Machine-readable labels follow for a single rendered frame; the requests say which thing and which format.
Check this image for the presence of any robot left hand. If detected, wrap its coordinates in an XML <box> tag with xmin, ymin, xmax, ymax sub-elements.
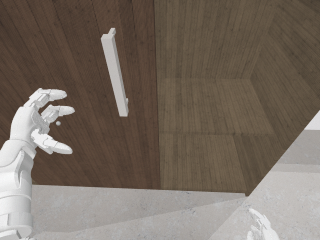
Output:
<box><xmin>9</xmin><ymin>88</ymin><xmax>75</xmax><ymax>154</ymax></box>

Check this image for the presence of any handle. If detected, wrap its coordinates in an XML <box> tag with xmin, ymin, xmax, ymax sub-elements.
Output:
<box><xmin>101</xmin><ymin>28</ymin><xmax>129</xmax><ymax>117</ymax></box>

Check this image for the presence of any robot right hand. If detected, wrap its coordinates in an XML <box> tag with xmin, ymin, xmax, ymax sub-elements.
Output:
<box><xmin>246</xmin><ymin>208</ymin><xmax>280</xmax><ymax>240</ymax></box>

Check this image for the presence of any robot left forearm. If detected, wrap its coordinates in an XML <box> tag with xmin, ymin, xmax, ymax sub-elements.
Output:
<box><xmin>0</xmin><ymin>139</ymin><xmax>37</xmax><ymax>240</ymax></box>

